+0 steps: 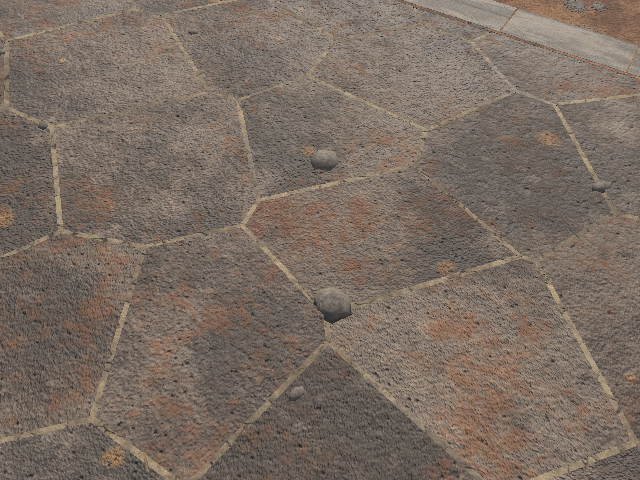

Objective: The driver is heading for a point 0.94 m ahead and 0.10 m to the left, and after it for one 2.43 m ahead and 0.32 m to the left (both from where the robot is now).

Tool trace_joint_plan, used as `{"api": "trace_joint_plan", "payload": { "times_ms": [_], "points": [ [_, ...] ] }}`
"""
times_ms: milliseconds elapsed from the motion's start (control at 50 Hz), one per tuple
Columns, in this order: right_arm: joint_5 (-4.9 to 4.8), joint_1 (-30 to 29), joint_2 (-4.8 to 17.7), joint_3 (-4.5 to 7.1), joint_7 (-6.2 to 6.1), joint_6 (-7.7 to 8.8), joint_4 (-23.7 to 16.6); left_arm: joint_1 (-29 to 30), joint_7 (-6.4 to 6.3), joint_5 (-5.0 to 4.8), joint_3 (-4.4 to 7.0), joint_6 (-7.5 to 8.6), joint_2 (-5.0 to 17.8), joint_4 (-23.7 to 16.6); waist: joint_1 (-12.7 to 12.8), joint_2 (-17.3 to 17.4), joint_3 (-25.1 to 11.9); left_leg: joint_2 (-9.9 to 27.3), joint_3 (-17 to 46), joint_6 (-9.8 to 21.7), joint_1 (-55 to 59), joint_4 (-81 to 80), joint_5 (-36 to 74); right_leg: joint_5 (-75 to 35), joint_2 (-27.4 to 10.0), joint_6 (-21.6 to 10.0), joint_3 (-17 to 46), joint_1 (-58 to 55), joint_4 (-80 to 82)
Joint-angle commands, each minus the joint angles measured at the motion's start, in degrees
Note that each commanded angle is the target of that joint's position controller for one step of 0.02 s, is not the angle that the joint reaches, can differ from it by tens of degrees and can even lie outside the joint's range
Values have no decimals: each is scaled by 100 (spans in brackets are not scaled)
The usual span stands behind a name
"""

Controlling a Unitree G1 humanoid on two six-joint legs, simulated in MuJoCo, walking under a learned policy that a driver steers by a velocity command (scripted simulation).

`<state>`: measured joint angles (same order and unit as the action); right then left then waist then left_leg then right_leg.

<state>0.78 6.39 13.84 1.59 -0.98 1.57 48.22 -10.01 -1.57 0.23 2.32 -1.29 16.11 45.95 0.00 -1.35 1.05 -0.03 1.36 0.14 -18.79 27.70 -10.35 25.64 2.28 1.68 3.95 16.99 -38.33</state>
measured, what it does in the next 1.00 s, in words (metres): walks ahead: right foot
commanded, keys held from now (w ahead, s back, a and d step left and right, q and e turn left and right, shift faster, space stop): no key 0.18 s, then w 0.80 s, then w+q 0.02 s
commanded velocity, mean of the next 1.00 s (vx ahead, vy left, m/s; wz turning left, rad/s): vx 0.30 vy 0.00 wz -0.02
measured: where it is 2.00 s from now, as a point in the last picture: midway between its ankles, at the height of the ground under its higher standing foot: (301, 317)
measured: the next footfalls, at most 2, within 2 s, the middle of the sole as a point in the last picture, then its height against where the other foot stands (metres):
right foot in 0.88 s outside the picture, level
left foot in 1.46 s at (273, 371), level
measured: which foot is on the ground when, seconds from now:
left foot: down 0.00-0.88, up 0.90-1.00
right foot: down 0.00-0.44, up 0.46-0.86, down 0.88-1.00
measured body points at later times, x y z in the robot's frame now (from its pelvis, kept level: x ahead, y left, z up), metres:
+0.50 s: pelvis +0.08 +0.02 +0.00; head +0.08 +0.03 +0.45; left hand +0.13 +0.29 -0.14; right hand +0.14 -0.27 -0.12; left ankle +0.06 +0.11 -0.74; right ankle -0.01 -0.13 -0.69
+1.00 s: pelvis +0.32 -0.05 -0.01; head +0.35 -0.06 +0.44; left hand +0.48 +0.21 -0.11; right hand +0.33 -0.32 -0.15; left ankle +0.18 +0.10 -0.64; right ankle +0.40 -0.14 -0.74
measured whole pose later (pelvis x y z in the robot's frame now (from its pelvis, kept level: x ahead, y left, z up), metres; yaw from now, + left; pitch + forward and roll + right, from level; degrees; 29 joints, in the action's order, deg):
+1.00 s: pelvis +0.32 -0.05 -0.01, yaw +1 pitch +0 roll +0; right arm -1.8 19.3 15.9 2.5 -0.2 5.0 55.7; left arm -6.7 2.1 -0.4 3.0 5.3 14.9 47.1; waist -1.7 1.2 2.9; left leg 1.7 2.5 2.6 -16.7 65.4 -23.5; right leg 8.7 1.7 -3.2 -3.0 21.4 -29.4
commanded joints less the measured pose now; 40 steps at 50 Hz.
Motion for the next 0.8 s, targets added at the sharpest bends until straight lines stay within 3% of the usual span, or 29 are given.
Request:
{"api": "trace_joint_plan", "payload": {
  "times_ms": [20,40,60,80,100,120,180,200,240,280,320,360,400,420,440,460,480,500,540,560,620,680,740,800],
  "points": [
    [-70,-360,852,184,3,-36,-251,-546,-7,-14,119,-36,315,-6,287,1000,-653,1008,938,760,549,-578,1771,-1160,-171,29,-167,-631,1181],
    [-71,-147,811,173,19,-34,-164,-455,6,30,131,-44,372,20,194,957,-645,842,810,591,461,-576,1228,-1647,-173,-19,-125,-884,1392],
    [-49,-37,773,152,45,-6,-112,-364,10,81,162,-61,556,-32,109,756,-609,711,711,380,311,-536,512,-1956,-408,-126,110,-1006,1418],
    [-2,120,801,160,80,25,-93,-264,4,54,205,-79,798,-47,-122,338,-453,442,490,205,265,-520,-104,-1837,-549,-333,242,-759,1288],
    [20,16,730,145,86,33,-57,-245,31,39,194,-57,689,4,-85,72,-333,265,245,51,521,-427,-351,-1180,-539,-470,277,-307,1381],
    [16,-107,720,144,74,35,-35,-185,49,56,146,-10,521,14,-48,71,-214,243,198,-6,665,-292,-198,-940,-532,-476,305,-100,1514],
    [-31,-78,696,157,-5,3,83,-171,49,85,132,156,525,134,-74,-78,-180,268,194,56,848,-76,635,-1438,-505,-344,262,-69,1532],
    [-34,19,654,150,-16,-12,165,-343,44,67,126,186,506,236,-52,-118,-325,189,102,69,909,-22,254,-1028,-471,-354,229,-155,1582],
    [-94,-10,639,166,-25,-41,231,-481,32,-8,175,178,659,321,18,-371,-43,-113,-199,77,504,339,-1142,503,-531,-585,453,-42,1815],
    [-164,-247,612,173,-5,44,142,-733,16,-48,227,219,868,328,196,-768,445,-264,-424,101,-411,989,-1576,1781,-1159,-1025,1440,-170,2419],
    [-234,-399,571,173,61,236,54,-826,-6,-99,274,339,995,366,240,-963,829,-12,-215,283,-943,1359,-1335,1667,-1780,-1420,2305,-327,2719],
    [-249,-190,580,192,161,406,131,-692,-4,-129,261,424,890,345,75,-902,740,133,-160,461,-849,1023,-1379,693,-1802,-1396,2101,-613,2515],
    [-248,577,641,265,218,464,513,-329,32,-176,242,417,801,244,-327,-654,399,-37,-317,498,758,53,-613,-112,-1321,-1059,1314,-47,2106],
    [-214,1118,826,349,209,450,729,-153,38,-146,200,434,647,162,-526,-341,197,131,64,529,1540,-124,-405,-696,-983,-840,838,371,1457],
    [-218,1697,1342,492,189,446,872,-39,35,-123,109,499,294,-28,-618,978,10,1017,1715,992,2354,-901,-1056,-842,-172,-407,-170,1274,-212],
    [-164,2201,1580,528,244,462,935,19,4,-149,126,598,341,-180,-809,1858,-163,2044,3742,1698,2972,-1670,-1275,535,154,-223,-185,2300,-1747],
    [-120,1829,1162,379,237,497,848,-67,32,-253,201,663,593,-137,-549,1178,97,2170,3665,1707,2855,-1601,-1344,648,-191,-323,217,2818,-2576],
    [-122,1512,936,315,229,516,717,-158,83,-293,201,699,573,-59,-392,904,248,1924,3050,1505,2699,-1572,-1230,129,-439,-444,243,2935,-2768],
    [-126,1239,817,245,228,500,604,-10,123,-209,229,722,522,-45,-284,614,370,1633,2156,1212,2437,-1735,-532,-729,-799,-509,65,2962,-2440],
    [-106,1273,713,198,218,463,618,66,158,-165,239,707,473,-64,-264,647,324,1458,1762,1116,2272,-1824,-89,-988,-875,-465,-26,2724,-2210],
    [-106,1510,863,207,126,380,682,391,222,-106,185,653,234,-190,-317,618,307,1233,1057,1141,2083,-1980,945,-1485,-821,-203,-343,2512,-1344],
    [-102,1559,1060,238,43,334,679,992,258,-127,83,653,45,-399,-435,598,418,1102,607,1075,1640,-2106,1027,-2215,-676,-77,-504,2033,-129],
    [-159,1787,1094,257,35,328,763,1381,314,-173,66,649,135,-531,-518,671,556,1211,487,1065,1486,-2185,877,-2658,-550,-110,-565,1629,443],
    [-214,1791,1097,295,30,299,811,1514,374,-184,99,669,318,-649,-359,663,625,1484,459,954,1923,-2004,1241,-2560,-561,-353,-415,1578,757]
  ]
}}
Velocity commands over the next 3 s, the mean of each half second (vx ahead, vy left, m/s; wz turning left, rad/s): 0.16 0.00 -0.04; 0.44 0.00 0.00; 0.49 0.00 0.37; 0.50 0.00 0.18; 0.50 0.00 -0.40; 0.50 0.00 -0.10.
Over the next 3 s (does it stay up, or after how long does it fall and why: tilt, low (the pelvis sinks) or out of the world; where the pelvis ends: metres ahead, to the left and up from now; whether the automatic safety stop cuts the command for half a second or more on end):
stays up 1.45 0.12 -0.01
